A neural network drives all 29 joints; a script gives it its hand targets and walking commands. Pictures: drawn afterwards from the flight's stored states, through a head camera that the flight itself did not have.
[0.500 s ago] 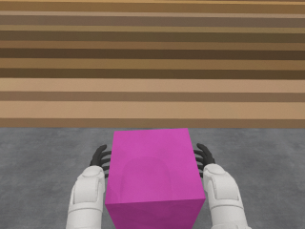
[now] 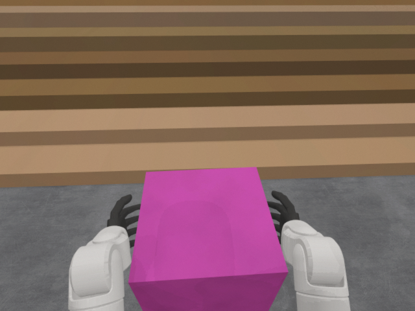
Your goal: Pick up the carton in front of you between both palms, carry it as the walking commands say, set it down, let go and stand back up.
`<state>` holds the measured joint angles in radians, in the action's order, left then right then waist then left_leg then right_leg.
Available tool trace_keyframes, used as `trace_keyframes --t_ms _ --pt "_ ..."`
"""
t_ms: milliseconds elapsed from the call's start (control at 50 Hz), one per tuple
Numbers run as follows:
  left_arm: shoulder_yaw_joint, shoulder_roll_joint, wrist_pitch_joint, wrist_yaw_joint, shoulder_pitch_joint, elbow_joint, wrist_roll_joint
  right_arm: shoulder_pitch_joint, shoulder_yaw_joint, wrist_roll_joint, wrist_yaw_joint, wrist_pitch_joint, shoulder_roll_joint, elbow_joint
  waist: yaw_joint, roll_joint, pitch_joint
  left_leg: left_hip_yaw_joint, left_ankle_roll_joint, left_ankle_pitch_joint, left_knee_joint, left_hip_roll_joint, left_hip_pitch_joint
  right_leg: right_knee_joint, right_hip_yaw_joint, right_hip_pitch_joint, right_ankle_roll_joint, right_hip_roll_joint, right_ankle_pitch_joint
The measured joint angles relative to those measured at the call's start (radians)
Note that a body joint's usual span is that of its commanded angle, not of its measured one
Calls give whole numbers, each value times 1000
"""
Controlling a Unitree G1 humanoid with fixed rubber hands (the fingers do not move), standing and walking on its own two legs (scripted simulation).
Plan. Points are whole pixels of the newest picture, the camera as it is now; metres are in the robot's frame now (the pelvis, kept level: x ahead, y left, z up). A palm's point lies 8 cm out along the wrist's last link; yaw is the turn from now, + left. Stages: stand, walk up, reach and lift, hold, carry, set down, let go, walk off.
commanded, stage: carry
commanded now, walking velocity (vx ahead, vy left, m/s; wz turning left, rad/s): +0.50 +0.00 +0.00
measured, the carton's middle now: (205, 251) +0.26 +0.01 +0.02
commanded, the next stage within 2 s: none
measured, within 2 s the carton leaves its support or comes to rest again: neither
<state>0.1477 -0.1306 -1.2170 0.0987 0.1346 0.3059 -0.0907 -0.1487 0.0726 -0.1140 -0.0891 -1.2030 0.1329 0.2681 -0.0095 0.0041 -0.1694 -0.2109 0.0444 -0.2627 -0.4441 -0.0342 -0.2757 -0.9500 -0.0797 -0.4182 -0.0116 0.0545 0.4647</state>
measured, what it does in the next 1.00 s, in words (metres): walks ahead: right foot, then left foot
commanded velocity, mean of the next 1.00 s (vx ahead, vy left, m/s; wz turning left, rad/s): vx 0.50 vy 0.00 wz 0.00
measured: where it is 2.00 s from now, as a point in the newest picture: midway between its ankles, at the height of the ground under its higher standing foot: (196, 153)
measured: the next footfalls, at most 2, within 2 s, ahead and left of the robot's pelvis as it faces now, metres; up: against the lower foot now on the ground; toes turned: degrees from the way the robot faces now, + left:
right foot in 0.24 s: +0.31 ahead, -0.13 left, +0.00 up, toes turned -12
left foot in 0.68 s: +0.62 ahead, +0.09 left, +0.00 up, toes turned +14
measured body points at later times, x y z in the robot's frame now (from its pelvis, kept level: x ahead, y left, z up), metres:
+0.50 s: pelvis +0.30 -0.05 +0.01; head +0.33 -0.05 +0.46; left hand +0.57 +0.13 +0.08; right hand +0.60 -0.18 +0.07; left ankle +0.35 +0.10 -0.68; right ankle +0.27 -0.12 -0.74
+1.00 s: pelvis +0.64 +0.01 +0.01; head +0.66 +0.02 +0.46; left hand +0.96 +0.15 +0.14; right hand +0.95 -0.15 +0.15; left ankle +0.58 +0.08 -0.74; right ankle +0.73 -0.14 -0.68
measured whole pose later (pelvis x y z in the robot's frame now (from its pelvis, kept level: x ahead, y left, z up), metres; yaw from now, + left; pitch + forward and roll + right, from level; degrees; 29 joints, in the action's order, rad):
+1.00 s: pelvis +0.64 +0.01 +0.01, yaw +0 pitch +4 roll -1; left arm 0.17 -0.11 -1.30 0.11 0.41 0.44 -0.09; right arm -0.39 0.18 -0.07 -0.11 -1.29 0.12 0.44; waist 0.03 0.01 -0.04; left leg -0.24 0.05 -0.27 -0.34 -0.03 -0.15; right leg -0.83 -0.09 -0.63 -0.02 0.11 0.18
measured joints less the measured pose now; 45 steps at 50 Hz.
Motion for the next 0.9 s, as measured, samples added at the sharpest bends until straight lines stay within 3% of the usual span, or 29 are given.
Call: trace_keyframes --t_ms 40,120,200,240,260,300,340,380,480,620,680,720,740,800,840,900 --pt "-4 -1 -15 0 11 -3 2 2 8 4 -7 -24 -1 21 11 -10 9 4 -15 1 55 -4 55 19 -23 -70 6 12 -59" --pt "-8 -5 -21 0 43 4 -2 -21 34 11 -10 -38 2 47 32 -18 27 12 -36 -23 131 -13 161 231 -52 -136 22 26 -193" --pt "-7 -7 -20 0 57 12 -7 -42 48 16 -10 -40 5 52 40 -23 35 18 -77 -116 110 -37 257 419 -113 -108 17 14 -313" --pt "-8 -10 -17 -1 72 7 -9 -50 57 17 -10 -40 3 58 39 -30 39 33 -96 -211 -4 -65 266 460 -154 -59 -10 0 -348" --pt "-14 -12 -5 -2 81 -13 -12 -53 65 20 -10 -36 -4 52 32 -45 43 50 -95 -234 -128 -93 224 413 -170 -62 -43 -7 -349" --pt "-25 -14 8 -2 91 -52 -21 -53 76 26 -8 -33 -16 33 18 -42 57 121 -77 -217 -440 -85 80 365 -184 -49 -77 -5 -284" --pt "-29 -11 7 -2 76 -58 -23 -45 81 24 -8 -33 -6 21 12 -29 77 145 -50 -173 -653 -67 -64 403 -189 0 -73 -3 -255" --pt "-27 -7 9 -2 51 -38 -15 -32 73 17 -7 -26 6 28 2 -22 94 139 -37 -98 -705 -68 -175 471 -189 61 -63 -9 -257" --pt "-24 -3 34 -3 22 23 1 -13 32 16 -6 4 1 69 -22 -7 111 114 -45 25 -519 -78 -329 616 -171 211 -48 -16 -244" --pt "-41 -3 35 -6 20 60 6 16 24 15 -6 7 -2 132 -14 -4 80 33 -32 180 -131 -55 -311 686 -157 417 10 -11 -127" --pt "-44 -3 12 -6 24 74 -1 8 29 18 -6 -13 -2 141 -9 4 74 -22 -14 182 -35 -26 -226 601 -138 479 46 8 -15" --pt "-25 0 0 -6 40 82 -3 -19 26 18 -6 -12 2 120 8 38 84 -51 44 153 -109 -9 -212 354 -104 413 45 62 38" --pt "-15 0 -7 -5 48 85 -3 -36 27 18 -6 -14 4 109 17 38 94 -56 55 111 -141 -11 -207 179 -57 337 40 62 24" --pt "2 -11 -33 -1 73 115 -2 -61 39 24 -8 -35 8 131 27 21 133 -60 45 68 -99 -16 -138 -181 21 106 7 30 -42" --pt "0 -14 -45 2 95 142 0 -73 53 32 -10 -46 11 168 30 15 151 -59 42 65 -36 -11 -80 -215 23 -10 -5 34 -111" --pt "7 -22 -53 4 143 171 0 -109 81 38 -12 -59 18 216 34 7 157 -48 34 57 45 -6 3 -126 12 -128 -4 46 -177"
